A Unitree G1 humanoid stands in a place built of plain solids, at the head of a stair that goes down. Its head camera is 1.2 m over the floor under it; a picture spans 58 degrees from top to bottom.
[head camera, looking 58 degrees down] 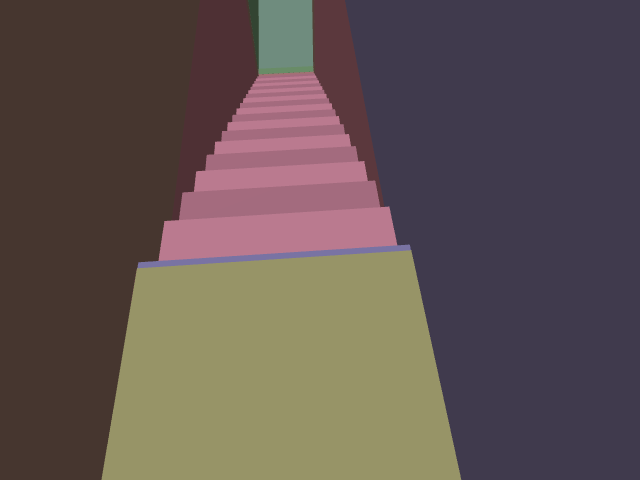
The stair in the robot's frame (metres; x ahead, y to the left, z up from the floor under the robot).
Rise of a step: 0.17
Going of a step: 0.27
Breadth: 0.87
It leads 4 degrees to the left of straight ahead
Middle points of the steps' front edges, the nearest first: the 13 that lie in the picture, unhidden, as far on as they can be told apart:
0.70 0.14 0.00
0.97 0.16 -0.17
1.25 0.18 -0.34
1.52 0.20 -0.51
1.79 0.22 -0.67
2.06 0.25 -0.84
2.34 0.27 -1.01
2.61 0.29 -1.18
2.88 0.31 -1.35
3.15 0.33 -1.52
3.42 0.35 -1.69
3.70 0.37 -1.86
3.97 0.39 -2.03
